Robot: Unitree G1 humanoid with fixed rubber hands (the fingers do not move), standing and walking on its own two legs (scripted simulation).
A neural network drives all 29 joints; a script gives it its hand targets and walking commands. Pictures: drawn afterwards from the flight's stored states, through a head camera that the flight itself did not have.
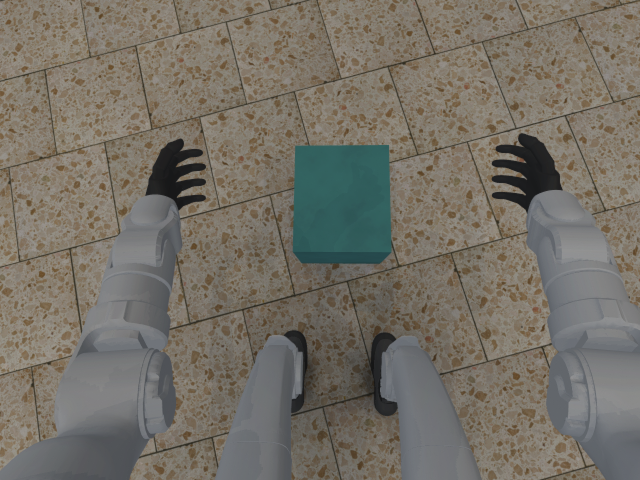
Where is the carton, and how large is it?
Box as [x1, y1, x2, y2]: [293, 145, 391, 263]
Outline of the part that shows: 295,146 293,252 301,262 379,263 391,251 388,145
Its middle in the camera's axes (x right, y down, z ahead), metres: +0.05 -0.07 +0.99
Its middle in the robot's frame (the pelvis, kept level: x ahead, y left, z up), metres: +0.53 +0.00 -0.58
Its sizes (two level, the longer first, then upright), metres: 0.252 0.219 0.228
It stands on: the floor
